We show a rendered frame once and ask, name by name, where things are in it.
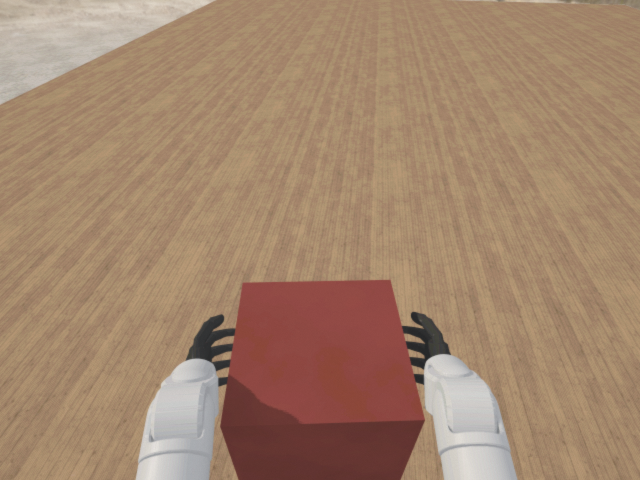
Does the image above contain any carton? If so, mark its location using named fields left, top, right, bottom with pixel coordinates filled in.
left=220, top=280, right=425, bottom=480

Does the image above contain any right robot hand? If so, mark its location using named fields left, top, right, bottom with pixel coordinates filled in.
left=402, top=312, right=451, bottom=385

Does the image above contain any left robot hand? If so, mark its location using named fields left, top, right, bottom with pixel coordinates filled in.
left=186, top=314, right=235, bottom=387

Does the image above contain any right robot forearm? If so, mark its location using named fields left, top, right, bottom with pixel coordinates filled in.
left=424, top=354, right=518, bottom=480

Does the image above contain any left robot forearm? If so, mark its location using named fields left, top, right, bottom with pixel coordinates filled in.
left=136, top=359, right=219, bottom=480

